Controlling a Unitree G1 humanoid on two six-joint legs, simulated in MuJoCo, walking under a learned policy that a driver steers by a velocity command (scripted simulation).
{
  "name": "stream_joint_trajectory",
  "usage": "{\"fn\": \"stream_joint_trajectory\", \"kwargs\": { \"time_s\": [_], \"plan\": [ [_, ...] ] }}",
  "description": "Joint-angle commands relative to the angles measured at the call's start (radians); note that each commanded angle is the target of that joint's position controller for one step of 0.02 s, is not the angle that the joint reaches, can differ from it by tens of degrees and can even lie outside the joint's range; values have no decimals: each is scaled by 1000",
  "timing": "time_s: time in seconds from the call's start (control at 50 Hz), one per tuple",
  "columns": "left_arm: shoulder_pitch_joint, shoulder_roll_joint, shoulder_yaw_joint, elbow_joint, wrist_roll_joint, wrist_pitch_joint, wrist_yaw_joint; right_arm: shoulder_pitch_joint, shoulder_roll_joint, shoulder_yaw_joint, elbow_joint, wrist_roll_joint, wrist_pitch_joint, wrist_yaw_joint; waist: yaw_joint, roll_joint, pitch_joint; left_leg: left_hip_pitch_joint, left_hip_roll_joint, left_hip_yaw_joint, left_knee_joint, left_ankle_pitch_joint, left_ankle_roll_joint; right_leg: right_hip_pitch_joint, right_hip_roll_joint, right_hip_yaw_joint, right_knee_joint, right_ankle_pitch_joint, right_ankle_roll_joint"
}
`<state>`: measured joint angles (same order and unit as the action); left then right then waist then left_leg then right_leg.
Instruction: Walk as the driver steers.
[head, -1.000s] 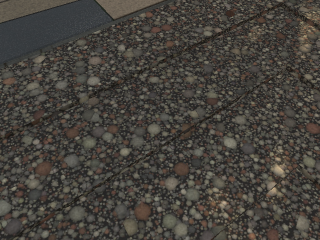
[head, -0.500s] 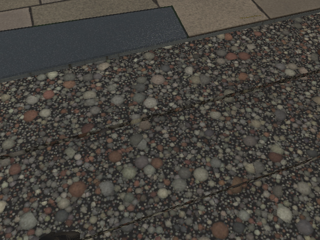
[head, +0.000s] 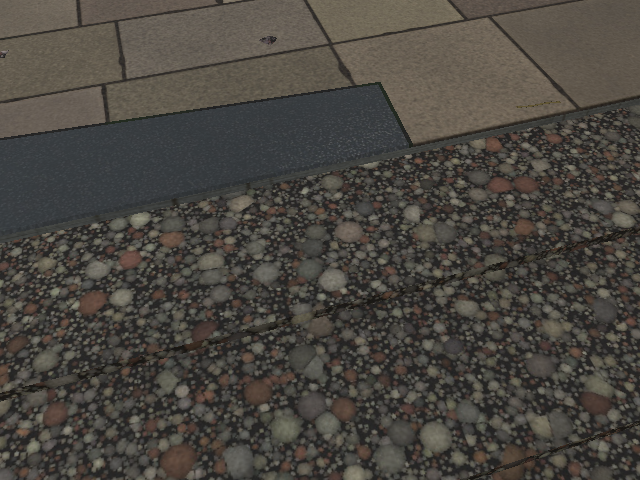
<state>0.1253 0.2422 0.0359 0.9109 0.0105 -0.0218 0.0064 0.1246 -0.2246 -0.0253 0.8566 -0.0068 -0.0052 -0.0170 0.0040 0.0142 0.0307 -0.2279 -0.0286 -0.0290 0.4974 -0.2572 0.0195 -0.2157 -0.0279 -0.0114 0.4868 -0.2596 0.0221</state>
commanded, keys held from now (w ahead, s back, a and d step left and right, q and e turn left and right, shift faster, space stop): no key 1.00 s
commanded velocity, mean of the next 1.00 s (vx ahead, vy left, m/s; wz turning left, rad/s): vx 0.01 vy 0.00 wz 0.01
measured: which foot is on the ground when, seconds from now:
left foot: down 0.00-1.00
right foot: down 0.00-1.00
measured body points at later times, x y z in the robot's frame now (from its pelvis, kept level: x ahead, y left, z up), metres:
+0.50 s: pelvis +0.02 -0.01 +0.00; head +0.03 -0.01 +0.45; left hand +0.11 +0.25 -0.14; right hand +0.10 -0.28 -0.14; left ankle +0.01 +0.11 -0.74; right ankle +0.00 -0.13 -0.74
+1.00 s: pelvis +0.01 -0.01 +0.00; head +0.02 +0.00 +0.45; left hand +0.05 +0.24 -0.15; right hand +0.06 -0.26 -0.15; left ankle +0.00 +0.11 -0.74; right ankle +0.00 -0.13 -0.74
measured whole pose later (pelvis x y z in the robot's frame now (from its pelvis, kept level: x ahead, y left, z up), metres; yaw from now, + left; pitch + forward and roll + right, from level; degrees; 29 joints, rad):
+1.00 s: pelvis +0.01 -0.01 +0.00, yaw -1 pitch -1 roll +0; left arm 0.23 0.21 0.02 1.09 0.00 -0.01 0.05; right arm 0.16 -0.22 -0.02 1.14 0.00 0.00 -0.04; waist 0.00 0.00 0.03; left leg -0.18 -0.01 -0.02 0.46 -0.26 0.01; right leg -0.17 -0.01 -0.01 0.45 -0.26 0.01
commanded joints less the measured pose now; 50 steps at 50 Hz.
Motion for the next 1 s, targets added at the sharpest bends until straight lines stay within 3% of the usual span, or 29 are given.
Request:
{"fn": "stream_joint_trajectory", "kwargs": {
  "time_s": [0.02,0.22,0.48,1.0],
  "plan": [
    [-4,113,21,-25,-3,-18,4,-12,-127,-34,-24,3,-5,-6,4,-71,-73,51,54,-50,-43,246,45,34,-44,40,-63,267,-35],
    [-14,125,18,24,-8,-6,18,-16,-136,-39,83,8,0,-11,2,-16,-72,84,55,-38,-52,296,29,62,-30,32,-62,293,-41],
    [15,117,13,78,-6,7,29,-14,-142,-32,187,9,2,-18,-1,-17,-45,69,57,-29,-79,231,25,60,-14,20,-79,230,-34],
    [139,70,-2,153,-6,8,44,57,-101,-11,259,9,0,-22,-5,-12,-5,29,48,-20,-122,135,24,32,0,12,-104,146,-22]
  ]
}}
